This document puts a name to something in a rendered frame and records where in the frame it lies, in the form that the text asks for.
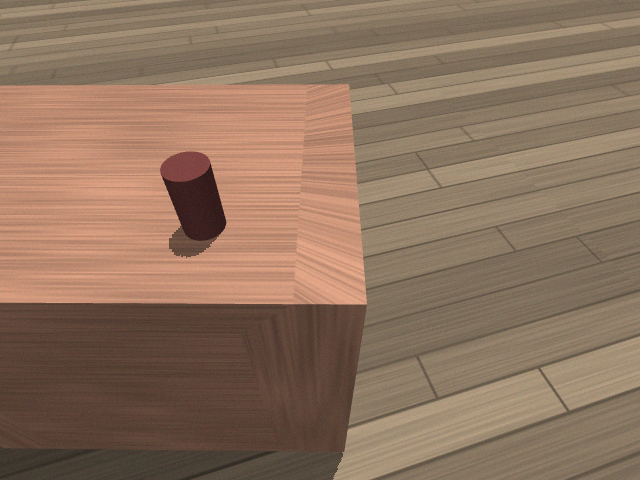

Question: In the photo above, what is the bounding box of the can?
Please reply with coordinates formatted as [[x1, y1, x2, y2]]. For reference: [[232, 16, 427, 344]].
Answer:
[[160, 151, 226, 241]]

